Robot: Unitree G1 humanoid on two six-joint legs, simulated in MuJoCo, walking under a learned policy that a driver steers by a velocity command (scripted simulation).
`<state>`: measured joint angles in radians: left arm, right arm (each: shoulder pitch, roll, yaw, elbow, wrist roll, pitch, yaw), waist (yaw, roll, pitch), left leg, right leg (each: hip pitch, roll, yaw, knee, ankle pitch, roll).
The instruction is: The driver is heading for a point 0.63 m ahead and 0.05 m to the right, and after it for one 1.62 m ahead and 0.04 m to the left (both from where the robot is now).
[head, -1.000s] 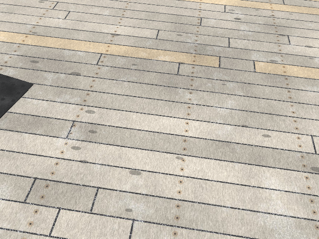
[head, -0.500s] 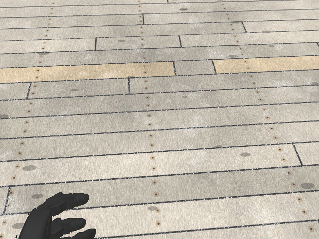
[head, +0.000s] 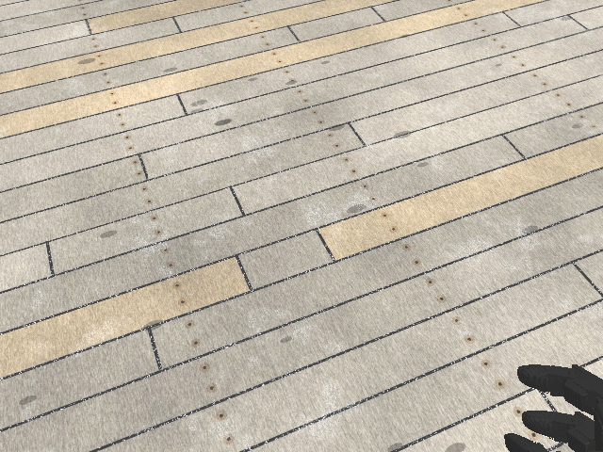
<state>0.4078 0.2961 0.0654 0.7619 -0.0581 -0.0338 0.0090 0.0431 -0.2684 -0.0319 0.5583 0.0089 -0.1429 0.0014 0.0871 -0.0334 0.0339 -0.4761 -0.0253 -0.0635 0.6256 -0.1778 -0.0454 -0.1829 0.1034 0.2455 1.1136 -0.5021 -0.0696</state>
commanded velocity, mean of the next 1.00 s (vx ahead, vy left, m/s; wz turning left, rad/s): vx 0.69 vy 0.00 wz -0.07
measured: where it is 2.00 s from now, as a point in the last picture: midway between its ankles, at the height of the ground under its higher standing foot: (448, 319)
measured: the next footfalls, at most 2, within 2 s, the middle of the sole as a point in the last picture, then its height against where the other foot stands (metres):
right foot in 0.42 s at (424, 443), level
left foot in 0.86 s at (399, 294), level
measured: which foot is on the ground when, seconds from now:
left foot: down 0.00-0.42, up 0.44-0.84, down 0.86-1.00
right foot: up 0.00-0.40, down 0.42-0.86, up 0.88-1.00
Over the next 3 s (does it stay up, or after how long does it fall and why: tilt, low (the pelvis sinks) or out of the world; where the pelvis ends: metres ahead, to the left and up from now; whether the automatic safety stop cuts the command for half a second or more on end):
stays up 0.84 -0.23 0.03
